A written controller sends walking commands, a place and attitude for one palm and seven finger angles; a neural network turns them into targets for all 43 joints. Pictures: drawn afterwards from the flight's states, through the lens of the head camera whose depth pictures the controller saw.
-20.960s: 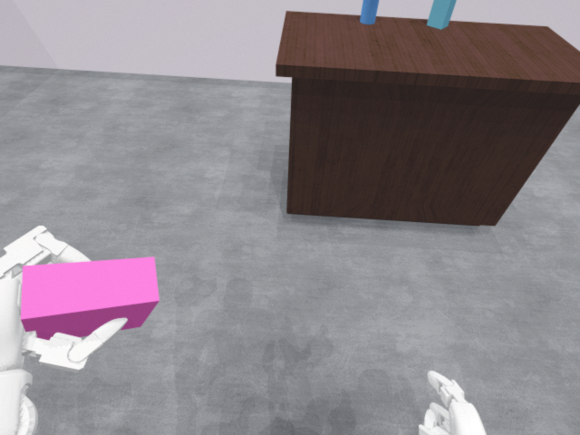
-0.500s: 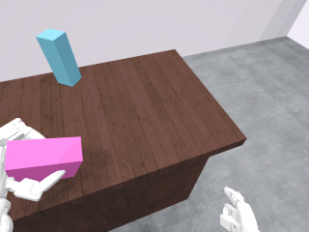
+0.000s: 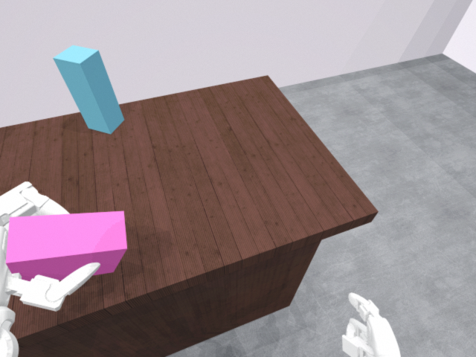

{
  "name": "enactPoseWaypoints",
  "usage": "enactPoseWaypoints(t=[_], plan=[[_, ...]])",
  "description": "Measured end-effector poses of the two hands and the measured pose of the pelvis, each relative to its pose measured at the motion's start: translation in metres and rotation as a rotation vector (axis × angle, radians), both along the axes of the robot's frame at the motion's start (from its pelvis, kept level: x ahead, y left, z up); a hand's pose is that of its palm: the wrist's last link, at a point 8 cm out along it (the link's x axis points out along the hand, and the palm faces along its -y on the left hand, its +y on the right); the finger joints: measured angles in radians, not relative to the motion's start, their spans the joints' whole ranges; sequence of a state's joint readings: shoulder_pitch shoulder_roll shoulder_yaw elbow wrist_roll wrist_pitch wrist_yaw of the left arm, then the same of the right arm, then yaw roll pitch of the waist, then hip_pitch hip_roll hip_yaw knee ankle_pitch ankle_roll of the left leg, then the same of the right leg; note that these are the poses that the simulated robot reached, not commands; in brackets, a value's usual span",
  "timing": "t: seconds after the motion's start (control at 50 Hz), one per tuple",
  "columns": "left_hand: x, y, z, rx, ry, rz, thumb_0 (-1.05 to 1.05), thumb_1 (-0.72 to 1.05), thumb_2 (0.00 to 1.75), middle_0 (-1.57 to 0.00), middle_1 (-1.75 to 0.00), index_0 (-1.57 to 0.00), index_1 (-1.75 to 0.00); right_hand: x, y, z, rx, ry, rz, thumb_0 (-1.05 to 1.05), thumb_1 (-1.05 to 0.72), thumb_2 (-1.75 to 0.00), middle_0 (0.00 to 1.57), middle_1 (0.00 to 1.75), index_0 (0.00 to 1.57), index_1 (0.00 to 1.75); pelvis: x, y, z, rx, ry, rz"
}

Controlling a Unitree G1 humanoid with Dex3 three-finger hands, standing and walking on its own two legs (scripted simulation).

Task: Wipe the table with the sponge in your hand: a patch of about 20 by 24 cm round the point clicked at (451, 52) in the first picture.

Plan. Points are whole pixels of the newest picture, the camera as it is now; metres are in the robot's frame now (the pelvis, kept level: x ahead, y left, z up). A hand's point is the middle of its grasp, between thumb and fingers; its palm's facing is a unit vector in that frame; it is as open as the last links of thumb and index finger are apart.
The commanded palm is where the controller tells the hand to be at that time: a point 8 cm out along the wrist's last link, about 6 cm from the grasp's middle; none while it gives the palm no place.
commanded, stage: shuffle to correct the standing spot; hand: left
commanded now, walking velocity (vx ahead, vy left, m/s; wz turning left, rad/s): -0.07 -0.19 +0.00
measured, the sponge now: (86, 247) +0.22 +0.20 +0.15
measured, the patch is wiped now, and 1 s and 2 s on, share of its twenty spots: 0.00 0.00 0.00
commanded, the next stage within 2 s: come to a stop and stand still in 1.04 s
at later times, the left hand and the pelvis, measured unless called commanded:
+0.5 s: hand (62, 244) +0.22 +0.22 +0.16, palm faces +0.30 -0.87 -0.39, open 9.1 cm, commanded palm +0.16 +0.27 +0.18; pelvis +0.00 +0.00 +0.00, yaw -1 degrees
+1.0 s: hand (50, 245) +0.22 +0.24 +0.16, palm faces +0.32 -0.87 -0.37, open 9.1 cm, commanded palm +0.17 +0.28 +0.18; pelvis +0.00 +0.01 +0.00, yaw -1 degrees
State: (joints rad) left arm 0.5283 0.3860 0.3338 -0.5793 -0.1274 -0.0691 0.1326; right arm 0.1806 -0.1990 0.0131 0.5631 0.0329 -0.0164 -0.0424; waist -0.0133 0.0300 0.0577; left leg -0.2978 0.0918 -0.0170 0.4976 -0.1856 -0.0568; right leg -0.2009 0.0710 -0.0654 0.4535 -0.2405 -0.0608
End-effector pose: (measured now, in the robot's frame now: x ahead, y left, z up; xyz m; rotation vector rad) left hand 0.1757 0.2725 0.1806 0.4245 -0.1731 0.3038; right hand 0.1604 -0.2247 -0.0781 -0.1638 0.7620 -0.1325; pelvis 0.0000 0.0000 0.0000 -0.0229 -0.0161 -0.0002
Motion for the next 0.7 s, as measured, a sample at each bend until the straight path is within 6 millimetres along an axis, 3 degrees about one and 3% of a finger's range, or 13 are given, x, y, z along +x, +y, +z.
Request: enactPoseWaypoints(t=[0.42,0.7], plan=[[0.006,-0.009,-0.002,-0.008,-0.005,-0.027,0.00,-0.41,1.06,-0.83,-1.38,-0.83,-1.39,-0.002,-0.007,0.000,0.001,-0.008,-0.018,0.02,-0.90,-0.90,0.20,0.30,0.20,0.30,-0.001,-0.003,-0.003,-0.002,0.001,-0.016],[0.004,0.002,-0.009,-0.020,0.023,0.010,0.00,-0.41,1.06,-0.83,-1.38,-0.83,-1.39,-0.001,-0.004,-0.002,-0.007,0.007,-0.014,0.02,-0.90,-0.90,0.20,0.30,0.20,0.30,0.001,0.001,-0.002,-0.003,0.001,-0.013]])
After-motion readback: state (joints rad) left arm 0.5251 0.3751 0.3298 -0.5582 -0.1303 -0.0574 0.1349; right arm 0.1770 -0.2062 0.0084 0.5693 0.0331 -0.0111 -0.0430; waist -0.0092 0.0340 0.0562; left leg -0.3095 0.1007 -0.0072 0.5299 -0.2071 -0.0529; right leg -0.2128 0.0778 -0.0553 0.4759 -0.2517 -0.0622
